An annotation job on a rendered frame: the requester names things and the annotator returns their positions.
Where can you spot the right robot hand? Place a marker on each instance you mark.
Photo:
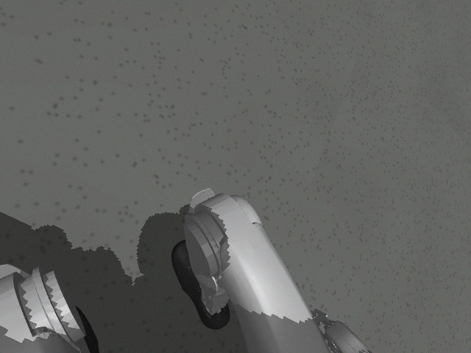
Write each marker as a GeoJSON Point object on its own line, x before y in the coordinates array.
{"type": "Point", "coordinates": [338, 337]}

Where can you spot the right robot foot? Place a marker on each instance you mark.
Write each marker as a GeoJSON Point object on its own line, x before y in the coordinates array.
{"type": "Point", "coordinates": [189, 283]}

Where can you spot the left robot foot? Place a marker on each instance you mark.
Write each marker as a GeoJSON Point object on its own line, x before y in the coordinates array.
{"type": "Point", "coordinates": [90, 337]}

